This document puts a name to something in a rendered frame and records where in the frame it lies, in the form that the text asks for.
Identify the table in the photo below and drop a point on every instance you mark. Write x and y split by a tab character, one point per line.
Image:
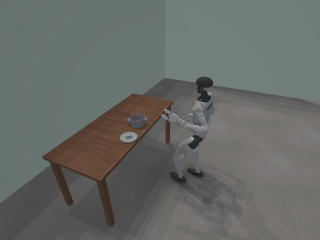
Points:
95	150

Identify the right robot upper arm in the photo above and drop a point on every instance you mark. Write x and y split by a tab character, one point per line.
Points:
212	108

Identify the right robot hand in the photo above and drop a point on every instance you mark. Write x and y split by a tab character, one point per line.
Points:
189	119

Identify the robot right shin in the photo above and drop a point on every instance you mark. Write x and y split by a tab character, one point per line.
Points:
195	161

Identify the lid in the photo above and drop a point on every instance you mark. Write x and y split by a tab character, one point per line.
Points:
131	139

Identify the robot left forearm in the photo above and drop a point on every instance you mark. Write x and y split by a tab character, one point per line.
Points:
192	127

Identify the left robot hand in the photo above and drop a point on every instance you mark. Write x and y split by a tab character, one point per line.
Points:
173	118

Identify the left robot thigh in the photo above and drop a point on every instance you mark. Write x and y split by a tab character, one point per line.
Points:
185	145

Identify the pot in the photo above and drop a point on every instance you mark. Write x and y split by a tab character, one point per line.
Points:
137	120

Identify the left robot upper arm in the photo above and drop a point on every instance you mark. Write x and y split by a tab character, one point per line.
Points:
198	111

